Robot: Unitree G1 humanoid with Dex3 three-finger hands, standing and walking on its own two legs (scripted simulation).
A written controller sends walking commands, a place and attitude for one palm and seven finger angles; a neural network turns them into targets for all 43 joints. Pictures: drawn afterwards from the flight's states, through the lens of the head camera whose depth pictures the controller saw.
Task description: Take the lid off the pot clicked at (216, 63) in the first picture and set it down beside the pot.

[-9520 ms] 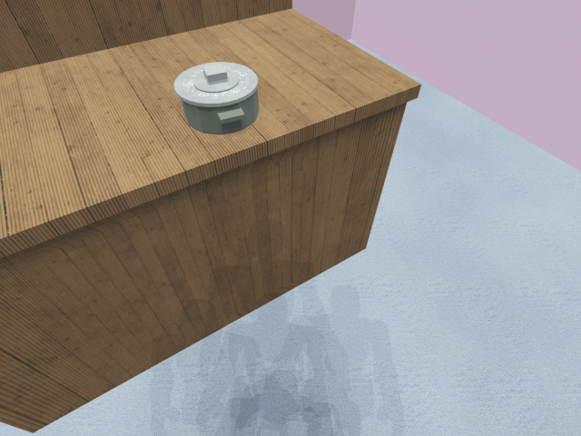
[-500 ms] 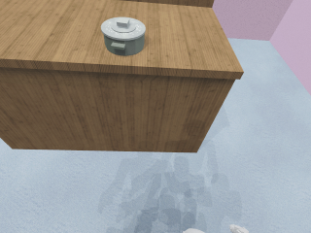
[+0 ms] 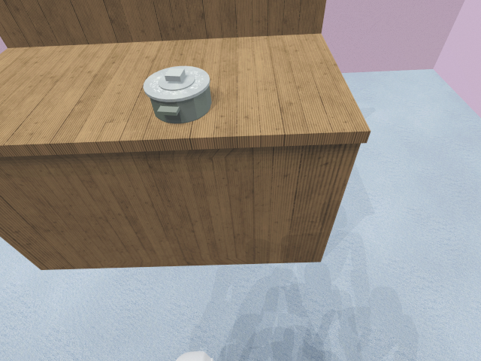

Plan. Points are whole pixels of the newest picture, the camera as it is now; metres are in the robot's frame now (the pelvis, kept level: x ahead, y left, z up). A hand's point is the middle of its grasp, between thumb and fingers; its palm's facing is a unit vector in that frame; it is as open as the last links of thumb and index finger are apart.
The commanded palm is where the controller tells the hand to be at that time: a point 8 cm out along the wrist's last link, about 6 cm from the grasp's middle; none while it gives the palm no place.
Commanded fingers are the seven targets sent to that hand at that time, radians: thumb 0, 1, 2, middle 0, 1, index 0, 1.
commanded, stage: take the last steps up to it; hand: left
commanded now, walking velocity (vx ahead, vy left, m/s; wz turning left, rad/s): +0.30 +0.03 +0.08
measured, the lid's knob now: (175, 74) +0.79 +0.21 +0.10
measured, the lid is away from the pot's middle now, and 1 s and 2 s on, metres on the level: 0.00 0.00 0.00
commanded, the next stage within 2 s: come to a stop and stand still in 0.64 s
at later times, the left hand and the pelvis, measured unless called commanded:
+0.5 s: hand (126, 350) +0.18 +0.25 -0.18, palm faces +0.09 -0.98 -0.18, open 7.4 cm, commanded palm none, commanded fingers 0.00 0.90 0.90 -0.20 -0.30 -0.20 -0.30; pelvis +0.18 +0.07 -0.01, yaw +1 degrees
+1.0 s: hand (169, 253) +0.40 +0.21 -0.17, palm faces +0.02 -0.97 -0.26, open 7.2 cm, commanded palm none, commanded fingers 0.00 0.90 0.90 -0.20 -0.30 -0.20 -0.30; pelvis +0.31 +0.02 -0.01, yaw +0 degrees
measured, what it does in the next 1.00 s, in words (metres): walks ahead: left foot, then right foot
